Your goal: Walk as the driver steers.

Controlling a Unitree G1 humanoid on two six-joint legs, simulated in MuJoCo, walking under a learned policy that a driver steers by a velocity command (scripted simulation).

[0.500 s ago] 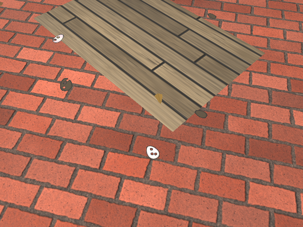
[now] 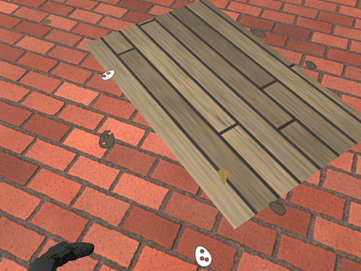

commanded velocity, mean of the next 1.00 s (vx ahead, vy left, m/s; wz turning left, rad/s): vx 0.29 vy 0.00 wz -0.13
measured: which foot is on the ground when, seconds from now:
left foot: up 0.00-0.44, down 0.46-0.94, up 0.96-1.00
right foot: down 0.00-0.46, up 0.48-0.92, down 0.94-1.00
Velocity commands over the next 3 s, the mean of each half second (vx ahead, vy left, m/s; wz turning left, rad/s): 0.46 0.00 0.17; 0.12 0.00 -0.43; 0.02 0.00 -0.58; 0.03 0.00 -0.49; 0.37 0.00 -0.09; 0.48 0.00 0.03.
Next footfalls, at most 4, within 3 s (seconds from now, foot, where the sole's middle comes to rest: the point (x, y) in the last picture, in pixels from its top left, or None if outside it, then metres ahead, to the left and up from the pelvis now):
0.46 left None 0.37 0.13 -0.76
0.94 right None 0.36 -0.08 -0.76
1.42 left None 0.41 0.10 -0.76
1.86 right None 0.24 -0.05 -0.76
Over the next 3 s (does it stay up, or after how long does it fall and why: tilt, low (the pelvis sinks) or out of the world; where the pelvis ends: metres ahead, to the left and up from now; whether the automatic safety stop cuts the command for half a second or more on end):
stays up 0.61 -0.28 0.01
